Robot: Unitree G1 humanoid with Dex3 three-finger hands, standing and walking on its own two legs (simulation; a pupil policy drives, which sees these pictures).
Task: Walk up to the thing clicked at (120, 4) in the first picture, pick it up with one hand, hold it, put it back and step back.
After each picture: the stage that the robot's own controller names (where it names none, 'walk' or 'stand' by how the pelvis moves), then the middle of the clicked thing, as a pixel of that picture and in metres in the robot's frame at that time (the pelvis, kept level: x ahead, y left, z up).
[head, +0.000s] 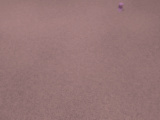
stand; (120, 7) +2.21 -0.57 -0.72
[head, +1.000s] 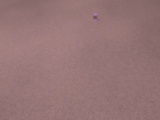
walk; (95, 17) +2.13 -0.04 -0.70
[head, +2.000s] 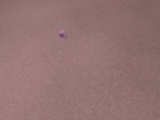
walk; (62, 35) +1.48 +0.32 -0.71
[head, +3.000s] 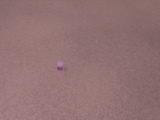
walk; (60, 67) +0.97 +0.24 -0.70
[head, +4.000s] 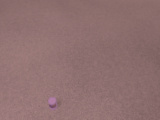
walk; (52, 103) +0.58 +0.22 -0.70
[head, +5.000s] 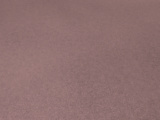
stand; out of the picture +0.37 +0.18 -0.70
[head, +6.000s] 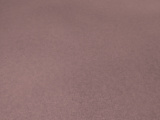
stand; out of the picture +0.34 +0.18 -0.72
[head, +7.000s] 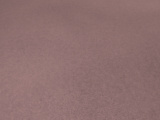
stand; out of the picture +0.35 +0.18 -0.73
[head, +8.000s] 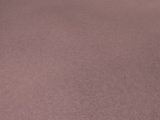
stand; out of the picture +0.34 +0.19 -0.73
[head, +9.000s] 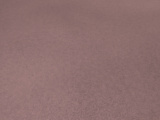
stand; out of the picture +0.34 +0.19 -0.73
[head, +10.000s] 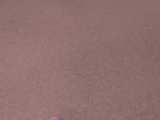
go down; out of the picture +0.35 +0.19 -0.70
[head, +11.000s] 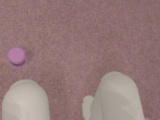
go down; (17, 58) +0.44 +0.20 -0.29
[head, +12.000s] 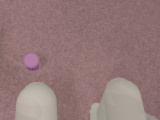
close in; (32, 63) +0.44 +0.18 -0.31
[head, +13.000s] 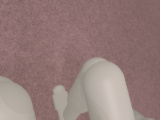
close in; out of the picture +0.43 +0.23 -0.23
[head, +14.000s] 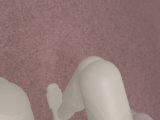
close; out of the picture +0.43 +0.24 -0.23
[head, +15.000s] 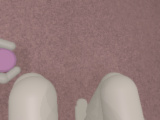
lift; (1, 62) +0.36 +0.24 -0.14
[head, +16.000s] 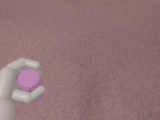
lift; (32, 86) +0.32 +0.17 +0.02
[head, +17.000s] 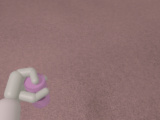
hold; (38, 91) +0.33 +0.16 +0.00
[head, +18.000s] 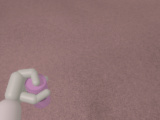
hold; (38, 91) +0.32 +0.16 +0.00
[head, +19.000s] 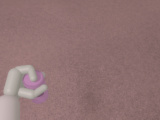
crouch; (36, 87) +0.34 +0.17 -0.03
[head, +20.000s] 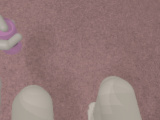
lower; (7, 37) +0.48 +0.20 -0.09
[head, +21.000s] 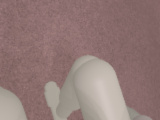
lower; out of the picture +0.45 +0.26 -0.24
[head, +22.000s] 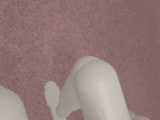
lower; out of the picture +0.45 +0.26 -0.24
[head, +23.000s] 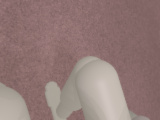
lower; out of the picture +0.45 +0.25 -0.24
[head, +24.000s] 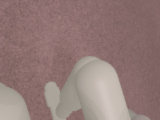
lower; out of the picture +0.45 +0.25 -0.24
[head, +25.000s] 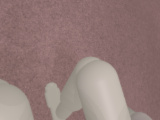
draw back; out of the picture +0.44 +0.23 -0.24
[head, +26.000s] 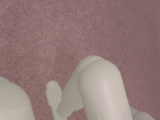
stand; out of the picture +0.44 +0.23 -0.24
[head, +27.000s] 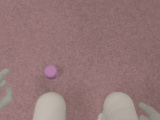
walk; (51, 73) +0.44 +0.16 -0.42
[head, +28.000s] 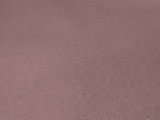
stand; out of the picture +0.37 +0.15 -0.66
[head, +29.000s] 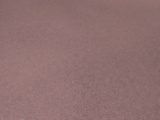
stand; out of the picture +0.36 +0.16 -0.67
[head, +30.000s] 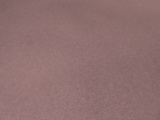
stand; out of the picture +0.38 +0.14 -0.71
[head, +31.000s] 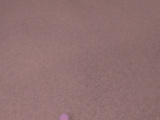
walk; out of the picture +0.40 +0.13 -0.71
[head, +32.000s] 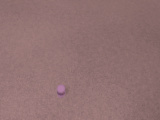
walk; (61, 91) +0.57 +0.14 -0.71
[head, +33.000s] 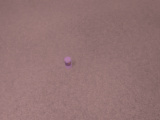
walk; (68, 62) +0.91 +0.20 -0.70
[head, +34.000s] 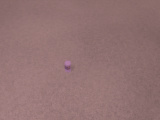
stand; (67, 66) +0.99 +0.16 -0.71
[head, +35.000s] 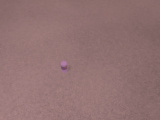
stand; (64, 66) +1.01 +0.19 -0.73
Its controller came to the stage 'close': yes
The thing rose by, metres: 0.72
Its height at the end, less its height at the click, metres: +0.00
